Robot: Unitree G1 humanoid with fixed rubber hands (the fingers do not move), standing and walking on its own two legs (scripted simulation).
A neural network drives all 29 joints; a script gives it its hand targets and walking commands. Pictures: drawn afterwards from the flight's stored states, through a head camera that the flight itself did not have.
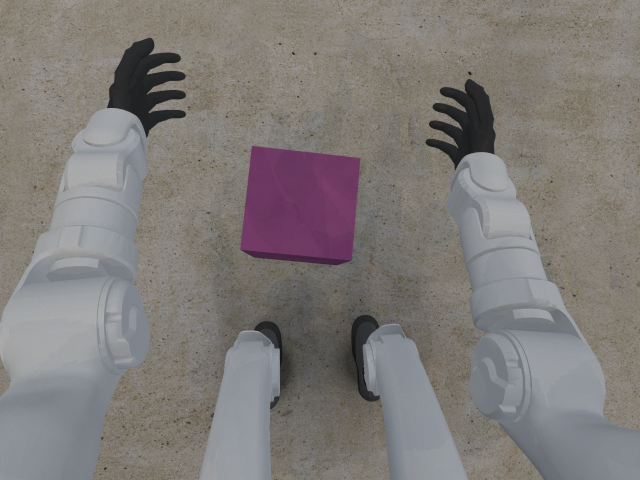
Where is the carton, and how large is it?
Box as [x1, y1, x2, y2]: [240, 146, 359, 264]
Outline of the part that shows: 252,146 240,249 252,256 328,264 339,264 351,260 359,158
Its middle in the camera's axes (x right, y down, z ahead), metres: -0.04 -0.07 +0.85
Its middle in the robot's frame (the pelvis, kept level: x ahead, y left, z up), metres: +0.48 +0.02 -0.51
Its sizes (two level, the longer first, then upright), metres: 0.210 0.200 0.250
